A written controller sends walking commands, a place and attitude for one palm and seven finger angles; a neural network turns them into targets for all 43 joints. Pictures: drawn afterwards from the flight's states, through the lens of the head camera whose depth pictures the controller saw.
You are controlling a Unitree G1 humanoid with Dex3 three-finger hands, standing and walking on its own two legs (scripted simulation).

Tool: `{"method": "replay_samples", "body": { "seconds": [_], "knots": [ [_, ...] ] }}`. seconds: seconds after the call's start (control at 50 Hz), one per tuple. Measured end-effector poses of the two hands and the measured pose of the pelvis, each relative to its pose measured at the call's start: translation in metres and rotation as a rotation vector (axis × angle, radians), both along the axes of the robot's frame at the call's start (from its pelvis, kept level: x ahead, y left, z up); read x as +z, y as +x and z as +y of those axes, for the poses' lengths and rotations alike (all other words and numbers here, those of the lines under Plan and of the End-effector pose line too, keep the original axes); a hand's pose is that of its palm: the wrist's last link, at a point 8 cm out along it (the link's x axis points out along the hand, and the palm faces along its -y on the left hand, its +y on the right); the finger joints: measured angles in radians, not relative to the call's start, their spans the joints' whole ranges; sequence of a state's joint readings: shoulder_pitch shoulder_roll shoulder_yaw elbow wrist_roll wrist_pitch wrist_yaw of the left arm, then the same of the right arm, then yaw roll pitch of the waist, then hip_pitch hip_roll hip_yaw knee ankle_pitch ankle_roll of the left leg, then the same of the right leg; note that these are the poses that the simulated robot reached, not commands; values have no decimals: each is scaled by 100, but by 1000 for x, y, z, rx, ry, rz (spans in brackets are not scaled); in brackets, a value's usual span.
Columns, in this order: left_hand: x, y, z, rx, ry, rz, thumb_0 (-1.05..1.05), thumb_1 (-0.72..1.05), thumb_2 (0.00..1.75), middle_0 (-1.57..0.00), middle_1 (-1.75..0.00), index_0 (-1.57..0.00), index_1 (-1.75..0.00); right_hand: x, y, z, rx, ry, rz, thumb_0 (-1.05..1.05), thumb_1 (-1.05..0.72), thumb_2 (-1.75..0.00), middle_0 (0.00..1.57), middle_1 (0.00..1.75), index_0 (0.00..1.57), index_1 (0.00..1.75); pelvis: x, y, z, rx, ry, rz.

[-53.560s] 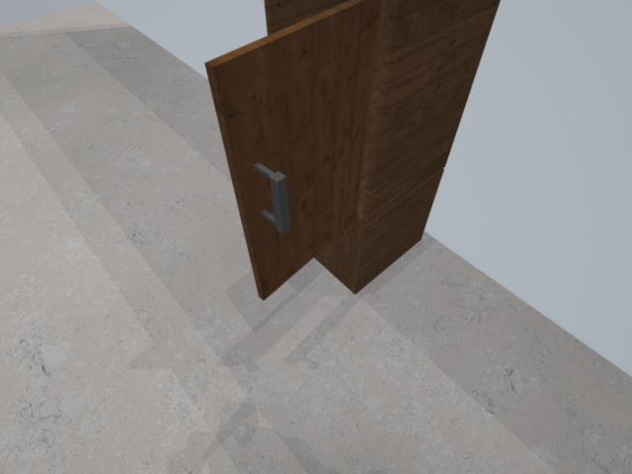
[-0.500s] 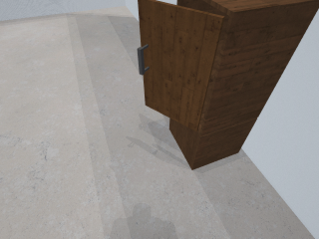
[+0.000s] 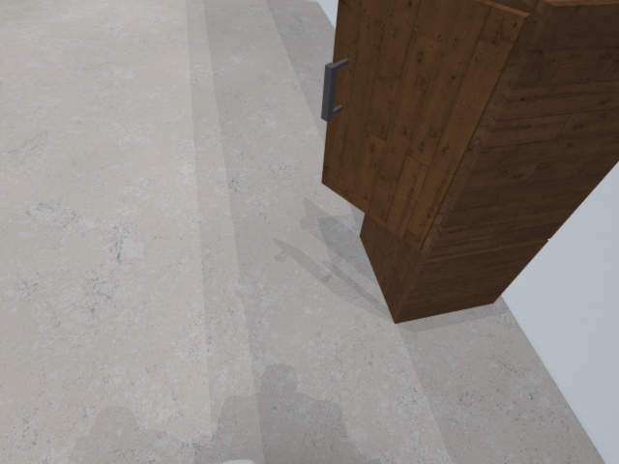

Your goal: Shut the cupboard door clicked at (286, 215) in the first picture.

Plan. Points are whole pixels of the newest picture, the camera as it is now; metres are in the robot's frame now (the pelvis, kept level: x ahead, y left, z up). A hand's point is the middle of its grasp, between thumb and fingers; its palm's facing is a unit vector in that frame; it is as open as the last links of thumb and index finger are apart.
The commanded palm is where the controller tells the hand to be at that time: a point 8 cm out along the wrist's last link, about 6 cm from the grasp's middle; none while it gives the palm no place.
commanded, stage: walk to a spot facing it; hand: left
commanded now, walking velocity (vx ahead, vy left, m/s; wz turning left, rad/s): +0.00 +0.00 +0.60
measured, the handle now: (335, 90) +0.88 -0.03 +0.01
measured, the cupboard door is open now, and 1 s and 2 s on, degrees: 33 33 33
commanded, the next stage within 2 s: none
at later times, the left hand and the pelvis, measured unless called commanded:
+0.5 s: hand out of the picture +0.01 +0.19 -0.14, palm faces +0.30 -0.90 -0.32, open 7.4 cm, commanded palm none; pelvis -0.01 -0.04 +0.01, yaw +19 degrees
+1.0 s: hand out of the picture -0.06 +0.16 -0.15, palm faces +0.61 -0.73 -0.31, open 7.4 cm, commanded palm none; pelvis +0.01 -0.07 -0.01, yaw +39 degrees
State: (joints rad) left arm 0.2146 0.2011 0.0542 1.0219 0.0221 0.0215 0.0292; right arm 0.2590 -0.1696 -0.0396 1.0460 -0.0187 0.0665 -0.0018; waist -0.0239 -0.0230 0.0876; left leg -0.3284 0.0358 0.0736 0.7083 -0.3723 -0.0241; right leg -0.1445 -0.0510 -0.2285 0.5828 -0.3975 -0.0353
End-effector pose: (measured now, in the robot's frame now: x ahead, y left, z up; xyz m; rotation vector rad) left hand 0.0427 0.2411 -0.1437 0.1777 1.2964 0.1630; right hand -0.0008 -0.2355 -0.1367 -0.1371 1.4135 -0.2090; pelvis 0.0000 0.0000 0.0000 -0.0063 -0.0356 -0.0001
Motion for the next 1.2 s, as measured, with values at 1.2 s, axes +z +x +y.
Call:
{"method": "replay_samples", "body": {
  "seconds": [1.2],
  "knots": [
    [38, -166, -107, 827, 43, -20, 1, 90, 90, -20, -30, -20, -30, 20, 264, 57, 878, 95, -146, 0, -91, -90, 19, 30, 19, 30, 19, 37, -50, 830, 18, 68]
  ]
}}
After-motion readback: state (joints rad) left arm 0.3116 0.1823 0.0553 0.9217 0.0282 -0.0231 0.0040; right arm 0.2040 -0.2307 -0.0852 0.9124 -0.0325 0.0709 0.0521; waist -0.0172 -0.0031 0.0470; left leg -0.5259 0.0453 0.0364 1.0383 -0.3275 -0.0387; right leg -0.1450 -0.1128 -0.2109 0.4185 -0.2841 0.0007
